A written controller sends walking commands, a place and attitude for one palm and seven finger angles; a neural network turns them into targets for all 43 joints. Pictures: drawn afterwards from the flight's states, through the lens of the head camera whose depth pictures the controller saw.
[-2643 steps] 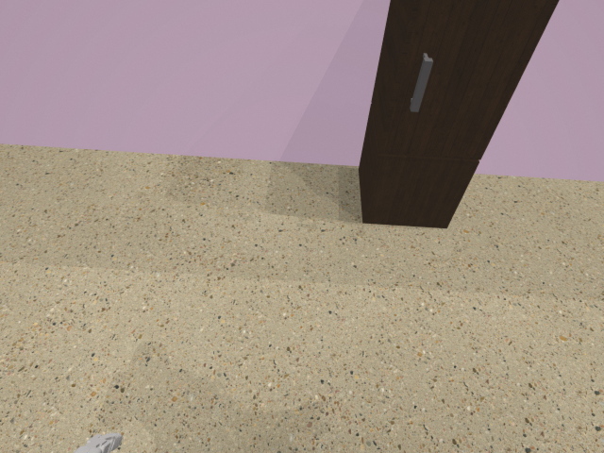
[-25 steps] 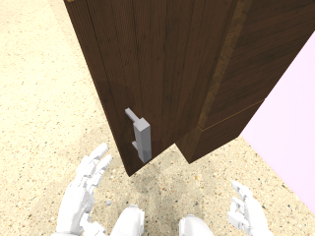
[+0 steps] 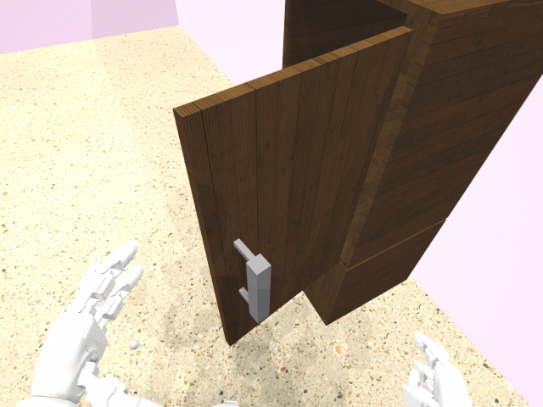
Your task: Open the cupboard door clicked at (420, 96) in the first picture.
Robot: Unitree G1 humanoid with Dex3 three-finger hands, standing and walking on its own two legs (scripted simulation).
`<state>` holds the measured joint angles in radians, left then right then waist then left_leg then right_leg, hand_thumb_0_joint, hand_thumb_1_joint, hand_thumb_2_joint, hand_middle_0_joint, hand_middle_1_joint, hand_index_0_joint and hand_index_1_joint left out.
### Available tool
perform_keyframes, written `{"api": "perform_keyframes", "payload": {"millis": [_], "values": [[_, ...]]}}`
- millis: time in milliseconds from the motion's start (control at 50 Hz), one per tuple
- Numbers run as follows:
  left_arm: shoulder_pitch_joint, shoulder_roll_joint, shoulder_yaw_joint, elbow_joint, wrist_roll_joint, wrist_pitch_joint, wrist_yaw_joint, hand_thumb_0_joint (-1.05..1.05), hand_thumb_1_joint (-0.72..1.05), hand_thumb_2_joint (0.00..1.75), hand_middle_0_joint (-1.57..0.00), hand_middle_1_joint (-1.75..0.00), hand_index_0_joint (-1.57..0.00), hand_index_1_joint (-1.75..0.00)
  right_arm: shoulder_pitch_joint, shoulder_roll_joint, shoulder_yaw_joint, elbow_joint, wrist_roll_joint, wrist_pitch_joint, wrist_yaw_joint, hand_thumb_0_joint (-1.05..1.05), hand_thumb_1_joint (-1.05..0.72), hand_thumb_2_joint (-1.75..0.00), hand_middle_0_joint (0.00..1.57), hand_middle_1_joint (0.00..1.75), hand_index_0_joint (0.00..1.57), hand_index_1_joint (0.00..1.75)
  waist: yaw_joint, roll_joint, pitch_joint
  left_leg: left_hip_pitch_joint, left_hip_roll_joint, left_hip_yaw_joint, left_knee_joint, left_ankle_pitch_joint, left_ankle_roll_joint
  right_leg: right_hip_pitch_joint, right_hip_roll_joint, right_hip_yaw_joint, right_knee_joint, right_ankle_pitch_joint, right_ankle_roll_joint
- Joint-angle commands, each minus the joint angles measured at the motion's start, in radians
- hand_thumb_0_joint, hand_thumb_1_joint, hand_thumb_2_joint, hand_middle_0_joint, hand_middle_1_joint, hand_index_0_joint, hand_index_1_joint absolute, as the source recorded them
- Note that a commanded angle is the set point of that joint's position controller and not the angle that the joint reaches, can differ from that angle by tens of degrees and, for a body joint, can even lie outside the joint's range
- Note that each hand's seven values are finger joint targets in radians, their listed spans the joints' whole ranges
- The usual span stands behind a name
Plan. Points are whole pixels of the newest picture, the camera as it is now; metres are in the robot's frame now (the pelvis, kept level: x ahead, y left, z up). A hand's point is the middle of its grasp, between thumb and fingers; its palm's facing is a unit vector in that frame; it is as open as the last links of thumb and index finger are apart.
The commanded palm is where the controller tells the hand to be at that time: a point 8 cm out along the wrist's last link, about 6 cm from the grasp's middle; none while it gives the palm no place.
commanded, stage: draw the hand back to the body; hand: left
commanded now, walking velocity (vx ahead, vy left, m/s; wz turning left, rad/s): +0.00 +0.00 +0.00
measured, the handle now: (250, 281) +0.31 +0.06 +0.01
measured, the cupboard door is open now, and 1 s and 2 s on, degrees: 100 100 100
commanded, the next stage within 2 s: step back with the hand held close in 1.02 s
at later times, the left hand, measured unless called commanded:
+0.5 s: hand (29, 271) +0.21 +0.26 +0.19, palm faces +0.35 -0.85 -0.39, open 10.8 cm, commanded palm +0.16 +0.30 +0.21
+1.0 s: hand (11, 259) +0.20 +0.25 +0.22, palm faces +0.43 -0.82 -0.38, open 7.5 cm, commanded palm +0.15 +0.30 +0.24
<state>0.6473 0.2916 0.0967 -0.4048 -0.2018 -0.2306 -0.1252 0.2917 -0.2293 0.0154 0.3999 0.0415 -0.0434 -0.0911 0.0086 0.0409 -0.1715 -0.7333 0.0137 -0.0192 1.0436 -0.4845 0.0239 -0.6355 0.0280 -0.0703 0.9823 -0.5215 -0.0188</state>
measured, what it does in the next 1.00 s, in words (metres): rises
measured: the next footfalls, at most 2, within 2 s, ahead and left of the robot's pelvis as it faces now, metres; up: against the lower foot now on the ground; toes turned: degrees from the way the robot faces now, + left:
right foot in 1.94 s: -0.10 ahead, -0.09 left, +0.00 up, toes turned +8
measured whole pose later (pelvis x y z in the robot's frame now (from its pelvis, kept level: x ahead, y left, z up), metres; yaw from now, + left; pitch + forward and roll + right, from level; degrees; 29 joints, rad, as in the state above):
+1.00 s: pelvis +0.01 +0.00 +0.07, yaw -1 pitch -4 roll -1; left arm 0.48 0.35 0.33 -0.43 -0.07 -0.06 0.12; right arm 0.21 -0.23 0.03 0.62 0.01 -0.11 -0.09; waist 0.06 0.05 0.01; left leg -0.16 0.00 0.03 0.47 -0.25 0.02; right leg -0.08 0.02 -0.02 0.43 -0.28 -0.01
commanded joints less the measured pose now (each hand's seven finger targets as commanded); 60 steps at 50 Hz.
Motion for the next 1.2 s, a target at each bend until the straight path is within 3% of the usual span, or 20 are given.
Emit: {"api": "perform_keyframes", "payload": {"millis": [0, 20, 120, 240, 320, 360, 400, 460, 500, 520, 540, 620, 660, 720, 820, 920, 1040, 1120, 1140, 1180], "values": [[0.103, 0.07, 0.033, -0.247, 0.102, 0.099, 0.174, 0.0, -0.18, 0.43, -0.16, -0.3, -0.16, -0.3, -0.072, -0.074, -0.033, -0.186, -0.002, -0.017, -0.03, 0.0, -0.9, -0.9, 0.2, 0.3, 0.2, 0.3, 0.017, 0.049, -0.015, 0.214, 0.008, -0.01, -0.261, 0.235, -0.001, 0.072, -0.023, 0.041, -0.25, 0.253, -0.004], [0.094, 0.1, 0.064, -0.248, 0.117, 0.118, 0.198, 0.0, -0.15, 0.45, -0.16, -0.3, -0.16, -0.3, -0.075, -0.076, -0.033, -0.177, -0.004, -0.011, -0.033, 0.0, -0.9, -0.9, 0.2, 0.3, 0.2, 0.3, 0.022, 0.012, -0.018, 0.225, 0.01, -0.014, -0.27, 0.259, 0.003, 0.097, -0.02, 0.038, -0.265, 0.27, -0.006], [-0.023, 0.16, 0.108, -0.295, 0.146, 0.159, 0.266, 0.0, 0.02, 0.52, -0.17, -0.3, -0.17, -0.3, -0.089, -0.085, -0.014, -0.164, -0.011, -0.014, -0.049, 0.0, -0.9, -0.9, 0.2, 0.3, 0.2, 0.3, 0.014, -0.034, -0.009, 0.319, 0.015, -0.019, -0.34, 0.248, 0.008, 0.162, -0.025, 0.034, -0.332, 0.264, -0.002], [-0.083, 0.174, 0.142, -0.326, 0.157, 0.173, 0.294, 0.0, 0.23, 0.62, -0.18, -0.3, -0.18, -0.3, -0.105, -0.091, 0.003, -0.116, -0.015, -0.056, -0.046, 0.0, -0.9, -0.9, 0.2, 0.3, 0.2, 0.3, 0.023, 0.048, 0.011, 0.427, 0.024, -0.038, -0.424, 0.337, -0.001, 0.24, -0.031, 0.031, -0.38, 0.307, -0.005], [-0.099, 0.195, 0.193, -0.303, 0.156, 0.171, 0.293, 0.0, 0.37, 0.68, -0.18, -0.3, -0.18, -0.3, -0.119, -0.097, 0.003, -0.08, -0.017, -0.077, -0.031, 0.0, -0.9, -0.9, 0.2, 0.3, 0.2, 0.3, 0.037, 0.056, 0.039, 0.473, 0.035, -0.056, -0.48, 0.409, -0.018, 0.3, -0.029, 0.026, -0.419, 0.328, -0.008], [-0.097, 0.193, 0.215, -0.286, 0.15, 0.169, 0.288, 0.0, 0.44, 0.7, -0.18, -0.3, -0.18, -0.3, -0.126, -0.095, 0.002, -0.068, -0.019, -0.083, -0.024, 0.0, -0.9, -0.9, 0.2, 0.3, 0.2, 0.3, 0.039, 0.024, 0.058, 0.492, 0.039, -0.052, -0.502, 0.452, -0.024, 0.322, -0.027, 0.022, -0.436, 0.355, -0.004], [-0.125, 0.209, 0.248, -0.281, 0.145, 0.163, 0.284, 0.0, 0.51, 0.74, -0.19, -0.3, -0.19, -0.3, -0.137, -0.096, -0.001, -0.058, -0.019, -0.085, -0.018, 0.0, -0.9, -0.9, 0.2, 0.3, 0.2, 0.3, 0.042, 0.022, 0.074, 0.507, 0.039, -0.046, -0.529, 0.435, -0.027, 0.345, -0.025, 0.024, -0.461, 0.351, -0.005], [-0.166, 0.232, 0.293, -0.298, 0.139, 0.149, 0.281, 0.0, 0.62, 0.78, -0.19, -0.3, -0.19, -0.3, -0.152, -0.099, -0.002, -0.039, -0.022, -0.095, -0.011, 0.0, -0.9, -0.9, 0.2, 0.3, 0.2, 0.3, 0.048, 0.072, 0.071, 0.538, 0.041, -0.043, -0.561, 0.469, -0.036, 0.388, -0.026, 0.026, -0.485, 0.368, -0.007], [-0.181, 0.239, 0.319, -0.29, 0.135, 0.142, 0.279, 0.0, 0.69, 0.81, -0.19, -0.3, -0.19, -0.3, -0.159, -0.099, -0.005, -0.027, -0.022, -0.098, -0.006, 0.0, -0.9, -0.9, 0.2, 0.3, 0.2, 0.3, 0.05, 0.066, 0.082, 0.55, 0.042, -0.036, -0.58, 0.474, -0.037, 0.407, -0.023, 0.028, -0.505, 0.379, -0.008], [-0.179, 0.252, 0.341, -0.266, 0.133, 0.141, 0.279, 0.0, 0.73, 0.82, -0.19, -0.3, -0.19, -0.3, -0.169, -0.102, -0.009, -0.021, -0.022, -0.101, -0.005, 0.0, -0.9, -0.9, 0.2, 0.3, 0.2, 0.3, 0.054, 0.021, 0.09, 0.549, 0.046, -0.035, -0.587, 0.468, -0.033, 0.414, -0.018, 0.029, -0.519, 0.385, -0.007], [-0.195, 0.238, 0.335, -0.27, 0.127, 0.14, 0.276, 0.0, 0.76, 0.84, -0.19, -0.3, -0.19, -0.3, -0.171, -0.102, -0.01, -0.019, -0.022, -0.099, -0.004, 0.0, -0.9, -0.9, 0.2, 0.3, 0.2, 0.3, 0.049, 0.021, 0.092, 0.557, 0.042, -0.027, -0.595, 0.459, -0.029, 0.424, -0.021, 0.03, -0.525, 0.388, -0.005], [-0.275, 0.285, 0.401, -0.265, 0.126, 0.124, 0.281, 0.0, 0.9, 0.9, -0.2, -0.3, -0.2, -0.3, -0.188, -0.106, -0.016, 0.007, -0.024, -0.104, -0.003, 0.0, -0.9, -0.9, 0.2, 0.3, 0.2, 0.3, 0.054, 0.069, 0.098, 0.573, 0.034, -0.015, -0.624, 0.392, -0.023, 0.451, -0.02, 0.039, -0.563, 0.372, -0.009], [-0.229, 0.219, 0.35, -0.226, 0.125, 0.122, 0.271, 0.0, 0.9, 0.9, -0.2, -0.3, -0.2, -0.3, -0.183, -0.105, -0.02, 0.016, -0.025, -0.107, 0.005, 0.0, -0.9, -0.9, 0.2, 0.3, 0.2, 0.3, 0.049, 0.074, 0.117, 0.584, 0.035, -0.011, -0.632, 0.411, -0.023, 0.448, -0.021, 0.037, -0.569, 0.378, -0.006], [-0.214, 0.195, 0.322, -0.194, 0.123, 0.123, 0.26, 0.0, 0.9, 0.9, -0.2, -0.3, -0.2, -0.3, -0.196, -0.113, -0.029, 0.021, -0.025, -0.102, 0.012, 0.0, -0.9, -0.9, 0.2, 0.3, 0.2, 0.3, 0.05, 0.023, 0.132, 0.589, 0.033, -0.005, -0.646, 0.382, -0.015, 0.461, -0.019, 0.038, -0.591, 0.373, -0.003], [-0.261, 0.265, 0.369, -0.261, 0.13, 0.106, 0.268, 0.0, 0.9, 0.9, -0.2, -0.3, -0.2, -0.3, -0.213, -0.112, -0.033, 0.027, -0.03, -0.11, 0.005, 0.0, -0.9, -0.9, 0.2, 0.3, 0.2, 0.3, 0.057, 0.02, 0.095, 0.61, 0.019, 0.011, -0.653, 0.358, -0.005, 0.493, -0.02, 0.049, -0.612, 0.38, -0.003], [-0.273, 0.271, 0.377, -0.263, 0.132, 0.099, 0.273, 0.0, 0.9, 0.9, -0.2, -0.3, -0.2, -0.3, -0.223, -0.101, -0.028, 0.044, -0.03, -0.125, -0.001, 0.0, -0.9, -0.9, 0.2, 0.3, 0.2, 0.3, 0.059, 0.073, 0.13, 0.623, 0.008, 0.022, -0.652, 0.348, -0.006, 0.484, -0.023, 0.056, -0.642, 0.377, -0.006], [-0.239, 0.218, 0.342, -0.187, 0.121, 0.103, 0.261, 0.0, 0.9, 0.9, -0.2, -0.3, -0.2, -0.3, -0.22, -0.099, -0.033, 0.054, -0.032, -0.121, 0.002, 0.0, -0.9, -0.9, 0.2, 0.3, 0.2, 0.3, 0.052, -0.017, 0.153, 0.64, 0.009, 0.036, -0.649, 0.38, 0.002, 0.481, -0.024, 0.058, -0.653, 0.412, 0.005], [-0.3, 0.251, 0.359, -0.201, 0.124, 0.095, 0.261, 0.0, 0.9, 0.9, -0.2, -0.3, -0.2, -0.3, -0.232, -0.103, -0.037, 0.062, -0.032, -0.118, 0.001, 0.0, -0.9, -0.9, 0.2, 0.3, 0.2, 0.3, 0.054, 0.006, 0.142, 0.658, 0.004, 0.046, -0.648, 0.375, 0.007, 0.484, -0.027, 0.07, -0.672, 0.407, 0.007], [-0.394, 0.356, 0.466, -0.245, 0.138, 0.055, 0.266, 0.0, 0.9, 0.9, -0.2, -0.3, -0.2, -0.3, -0.225, -0.125, -0.041, 0.037, -0.028, -0.1, 0.002, 0.0, -0.9, -0.9, 0.2, 0.3, 0.2, 0.3, 0.01, -0.023, 0.206, 0.611, 0.016, 0.024, -0.607, 0.327, 0.021, 0.379, -0.075, 0.19, -0.734, 0.473, 0.009], [-0.273, 0.276, 0.399, -0.162, 0.146, 0.047, 0.254, 0.0, 0.9, 0.9, -0.2, -0.3, -0.2, -0.3, -0.225, -0.113, -0.045, 0.058, -0.037, -0.074, 0.005, 0.0, -0.9, -0.9, 0.2, 0.3, 0.2, 0.3, 0.003, -0.061, 0.167, 0.632, 0.012, 0.026, -0.577, 0.353, 0.019, 0.388, -0.106, 0.201, -0.73, 0.565, 0.006]]}}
